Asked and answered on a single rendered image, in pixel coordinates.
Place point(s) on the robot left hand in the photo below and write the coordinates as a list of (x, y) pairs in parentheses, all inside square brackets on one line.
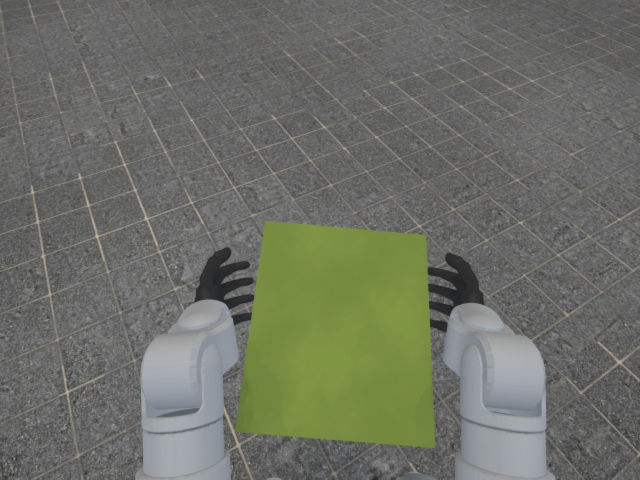
[(212, 276)]

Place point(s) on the robot right forearm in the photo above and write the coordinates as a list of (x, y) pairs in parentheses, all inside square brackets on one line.
[(502, 397)]

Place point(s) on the robot right hand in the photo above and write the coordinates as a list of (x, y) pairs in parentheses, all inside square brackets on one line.
[(465, 282)]

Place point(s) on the carton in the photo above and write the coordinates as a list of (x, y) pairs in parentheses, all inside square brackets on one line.
[(339, 345)]

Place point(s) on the robot left forearm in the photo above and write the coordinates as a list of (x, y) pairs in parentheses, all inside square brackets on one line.
[(182, 398)]

